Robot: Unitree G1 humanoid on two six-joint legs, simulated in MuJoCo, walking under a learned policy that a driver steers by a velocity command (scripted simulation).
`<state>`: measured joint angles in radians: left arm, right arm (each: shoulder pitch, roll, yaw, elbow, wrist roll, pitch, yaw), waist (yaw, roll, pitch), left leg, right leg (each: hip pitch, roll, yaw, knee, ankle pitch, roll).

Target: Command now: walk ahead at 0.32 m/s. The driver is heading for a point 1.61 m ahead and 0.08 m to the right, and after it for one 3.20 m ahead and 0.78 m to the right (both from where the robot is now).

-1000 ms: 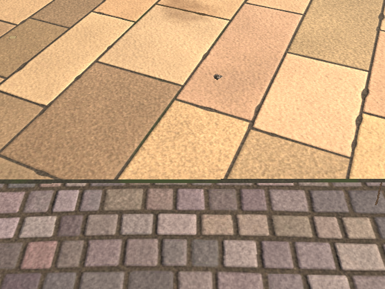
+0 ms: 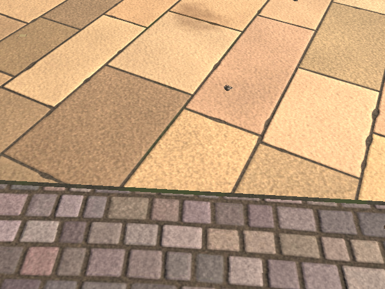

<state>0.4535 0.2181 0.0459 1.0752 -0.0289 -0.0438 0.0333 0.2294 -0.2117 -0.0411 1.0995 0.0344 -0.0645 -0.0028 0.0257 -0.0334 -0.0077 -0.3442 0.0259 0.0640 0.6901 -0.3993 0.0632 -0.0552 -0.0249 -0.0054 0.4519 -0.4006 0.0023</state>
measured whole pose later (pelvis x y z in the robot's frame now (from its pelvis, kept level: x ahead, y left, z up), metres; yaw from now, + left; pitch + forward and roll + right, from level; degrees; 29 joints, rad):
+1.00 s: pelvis +0.52 +0.00 +0.01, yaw +0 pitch +2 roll -3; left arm 0.38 0.24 0.06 1.02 -0.02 -0.09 0.00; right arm 0.03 -0.24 -0.05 0.88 0.02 -0.08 0.02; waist 0.08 0.04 0.01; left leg -0.62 0.10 -0.01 0.56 0.04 0.02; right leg 0.04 0.05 -0.06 0.21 -0.28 -0.02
